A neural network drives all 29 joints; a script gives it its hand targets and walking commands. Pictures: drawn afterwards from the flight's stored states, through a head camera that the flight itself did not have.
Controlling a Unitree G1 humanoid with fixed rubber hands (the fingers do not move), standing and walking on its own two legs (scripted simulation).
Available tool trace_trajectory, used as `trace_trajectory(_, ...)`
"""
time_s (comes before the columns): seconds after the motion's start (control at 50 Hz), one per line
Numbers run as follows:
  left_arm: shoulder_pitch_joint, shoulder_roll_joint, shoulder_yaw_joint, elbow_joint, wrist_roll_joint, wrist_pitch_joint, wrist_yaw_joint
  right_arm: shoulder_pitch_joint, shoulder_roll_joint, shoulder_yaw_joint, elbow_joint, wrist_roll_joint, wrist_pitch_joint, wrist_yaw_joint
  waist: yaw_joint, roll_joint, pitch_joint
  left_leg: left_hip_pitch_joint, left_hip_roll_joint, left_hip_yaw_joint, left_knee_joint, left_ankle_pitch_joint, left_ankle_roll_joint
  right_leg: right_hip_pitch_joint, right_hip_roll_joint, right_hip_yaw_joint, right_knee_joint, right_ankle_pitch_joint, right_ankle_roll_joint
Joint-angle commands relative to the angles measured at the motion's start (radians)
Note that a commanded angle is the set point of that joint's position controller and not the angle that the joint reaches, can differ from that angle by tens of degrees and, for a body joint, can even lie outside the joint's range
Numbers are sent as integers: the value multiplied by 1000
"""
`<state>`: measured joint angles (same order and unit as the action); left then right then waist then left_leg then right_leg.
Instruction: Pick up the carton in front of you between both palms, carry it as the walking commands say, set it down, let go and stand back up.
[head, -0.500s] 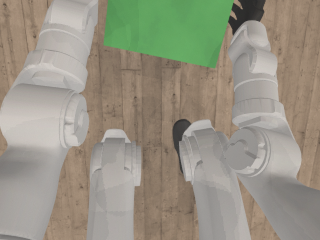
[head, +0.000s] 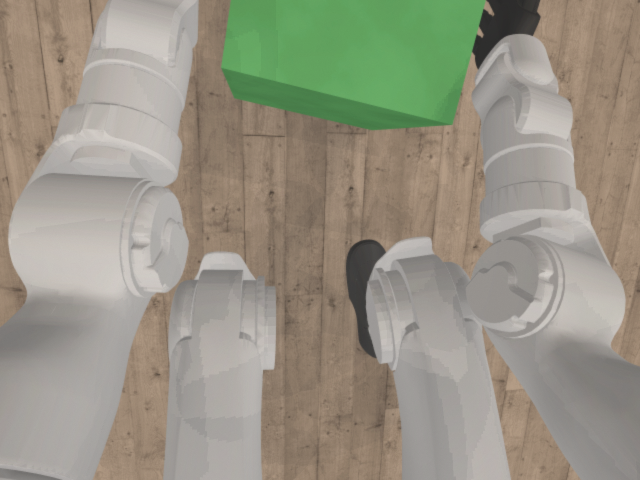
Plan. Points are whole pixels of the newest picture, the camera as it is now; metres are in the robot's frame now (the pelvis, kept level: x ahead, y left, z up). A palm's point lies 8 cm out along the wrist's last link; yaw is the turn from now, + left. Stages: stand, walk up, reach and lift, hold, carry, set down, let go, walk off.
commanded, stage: set down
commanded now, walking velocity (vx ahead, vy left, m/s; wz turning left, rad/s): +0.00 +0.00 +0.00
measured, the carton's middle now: (338, 17) +0.55 -0.04 -0.26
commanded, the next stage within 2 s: let go in 1.60 s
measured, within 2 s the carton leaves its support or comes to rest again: neither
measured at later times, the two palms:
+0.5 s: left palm out of the picture +0.55 +0.17 -0.21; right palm (512, 75) +0.49 -0.21 -0.18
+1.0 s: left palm out of the picture +0.59 +0.16 -0.04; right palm (630, 30) +0.50 -0.21 -0.05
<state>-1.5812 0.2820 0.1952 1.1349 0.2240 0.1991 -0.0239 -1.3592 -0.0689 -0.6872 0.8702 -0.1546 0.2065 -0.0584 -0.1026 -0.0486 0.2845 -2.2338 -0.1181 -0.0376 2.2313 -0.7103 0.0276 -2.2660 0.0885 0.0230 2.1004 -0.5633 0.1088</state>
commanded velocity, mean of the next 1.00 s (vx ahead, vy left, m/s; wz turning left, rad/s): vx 0.00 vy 0.00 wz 0.00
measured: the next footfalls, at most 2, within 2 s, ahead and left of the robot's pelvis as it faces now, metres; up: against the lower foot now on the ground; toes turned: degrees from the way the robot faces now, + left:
none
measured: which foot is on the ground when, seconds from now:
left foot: down 0.00-1.00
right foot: down 0.00-1.00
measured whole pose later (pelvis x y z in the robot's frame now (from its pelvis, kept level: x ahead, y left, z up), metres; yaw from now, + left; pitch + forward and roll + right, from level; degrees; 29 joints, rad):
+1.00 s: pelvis -0.02 -0.02 +0.07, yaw +1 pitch +43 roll -3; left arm -1.58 0.56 -0.01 1.21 -0.09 0.20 -0.07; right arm -1.25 -0.09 -0.35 0.77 0.12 0.20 -0.24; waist -0.15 0.00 0.16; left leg -2.10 -0.03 -0.02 1.96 -0.61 0.02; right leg -2.14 0.05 -0.01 1.86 -0.46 0.03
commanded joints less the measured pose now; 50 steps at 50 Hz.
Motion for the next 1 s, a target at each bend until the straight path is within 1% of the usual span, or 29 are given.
trace_trajectory(0.0, -165, -626, -158, 49, -41, 9, -167, -332, 648, 270, 46, 41, 4, 184, 27, 194, -751, 389, 22, -43, -253, 526, 25, 325, 40, -93, -41, 336, -45)
trace_trajectory(0.04, -159, -614, -158, 58, -37, 10, -166, -324, 635, 259, 60, 37, 3, 183, 29, 205, -732, 396, 27, -52, -250, 547, 27, 295, 38, -90, -37, 330, -47)
trace_trajectory(0.12, -153, -571, -147, 63, -26, 15, -165, -302, 604, 234, 73, 22, 8, 183, 25, 199, -704, 392, 29, -60, -250, 514, 30, 276, 35, -90, -33, 296, -47)
trace_trajectory(0.18, -174, -527, -148, 58, -23, 11, -161, -286, 576, 210, 84, 13, 2, 176, 17, 192, -707, 400, 33, -63, -249, 503, 25, 289, 28, -94, -29, 294, -41)
trace_trajectory(0.22, -188, -470, -145, 52, -24, 5, -152, -262, 532, 183, 93, 6, -6, 163, 10, 191, -719, 415, 39, -64, -247, 501, 17, 306, 21, -99, -28, 297, -34)
trace_trajectory(0.26, -185, -317, -123, 46, -25, -8, -124, -202, 404, 129, 107, -1, -24, 129, -3, 193, -740, 433, 51, -65, -247, 502, 3, 333, 10, -109, -30, 304, -24)
trace_trajectory(0.28, -176, -194, -112, 40, -26, -18, -96, -152, 288, 95, 117, -6, -41, 98, -9, 195, -754, 447, 59, -65, -247, 504, -6, 351, 4, -114, -32, 312, -21)
trace_trajectory(0.3, -176, -52, -117, 34, -36, -30, -60, -100, 152, 69, 135, -6, -62, 60, -16, 195, -769, 460, 69, -65, -247, 505, -14, 371, -2, -119, -35, 324, -19)
trace_trajectory(0.32, -173, 82, -131, 33, -62, -46, -21, -72, 18, 62, 143, 11, -86, 22, -21, 194, -786, 468, 76, -66, -247, 504, -19, 391, -7, -121, -38, 335, -17)
trace_trajectory(0.34, -175, 206, -144, 16, -102, -66, 17, -59, -98, 71, 143, 46, -112, -16, -24, 186, -808, 480, 82, -69, -245, 510, -22, 400, -14, -123, -40, 352, -15)
trace_trajectory(0.36, -220, 261, -167, 4, -149, -80, 39, -86, -142, 92, 133, 87, -136, -42, -38, 178, -844, 489, 87, -78, -239, 528, -21, 412, -19, -124, -38, 384, -16)
trace_trajectory(0.4, -314, 284, -227, -25, -241, -102, 54, -145, -190, 145, 124, 167, -171, -68, -57, 208, -907, 519, 97, -89, -221, 555, -24, 416, -32, -117, -30, 432, -26)
trace_trajectory(0.46, -425, 282, -326, -86, -350, -116, 44, -219, -207, 253, 133, 277, -188, -71, -76, 268, -982, 575, 112, -90, -209, 540, -22, 427, -52, -109, -28, 456, -44)
trace_trajectory(0.5, -467, 280, -381, -103, -404, -113, 30, -249, -214, 308, 134, 341, -182, -73, -90, 284, -1027, 605, 117, -79, -209, 495, -21, 461, -63, -107, -38, 447, -56)
trace_trajectory(0.54, -479, 296, -406, -89, -432, -100, 15, -263, -232, 341, 119, 376, -168, -85, -104, 285, -1072, 629, 122, -66, -209, 443, -18, 506, -70, -107, -55, 427, -62)
trace_trajectory(0.58, -475, 320, -408, -64, -439, -84, 4, -264, -247, 353, 81, 387, -152, -103, -115, 283, -1124, 659, 125, -53, -214, 403, -15, 556, -70, -112, -76, 410, -65)
trace_trajectory(0.64, -460, 358, -376, -43, -421, -62, -2, -254, -254, 353, 12, 381, -129, -134, -111, 278, -1226, 688, 120, -26, -232, 380, -12, 652, -60, -116, -111, 413, -65)
trace_trajectory(0.7, -443, 397, -323, -77, -389, -38, 1, -236, -247, 358, -97, 362, -100, -169, -99, 261, -1377, 716, 102, 6, -267, 389, -7, 783, -42, -123, -153, 449, -65)
trace_trajectory(0.72, -430, 409, -305, -81, -378, -27, 2, -226, -243, 358, -128, 355, -86, -180, -97, 250, -1403, 715, 96, 15, -282, 384, -4, 813, -36, -125, -170, 452, -65)
trace_trajectory(0.76, -397, 417, -273, -70, -361, -10, 0, -197, -223, 357, -169, 336, -59, -194, -90, 223, -1382, 677, 85, 26, -317, 356, 3, 839, -25, -124, -206, 438, -63)
trace_trajectory(0.82, -344, 404, -234, -36, -342, -6, -16, -155, -168, 352, -186, 305, -37, -196, -78, 182, -1268, 587, 77, 28, -371, 321, 16, 816, -17, -112, -255, 412, -58)
trace_trajectory(0.86, -320, 396, -214, -25, -331, -13, -28, -141, -138, 350, -197, 289, -32, -189, -70, 167, -1228, 551, 74, 28, -405, 322, 21, 812, -14, -104, -284, 416, -54)
trace_trajectory(0.92, -298, 392, -193, -19, -315, -20, -43, -120, -113, 344, -208, 271, -25, -179, -66, 166, -1214, 543, 69, 30, -456, 327, 21, 818, -11, -98, -331, 422, -48)
trace_trajectory(0.98, -288, 387, -181, -29, -297, -19, -54, -90, -104, 329, -221, 255, -16, -172, -73, 186, -1237, 587, 65, 30, -508, 338, 17, 817, -10, -101, -383, 423, -44)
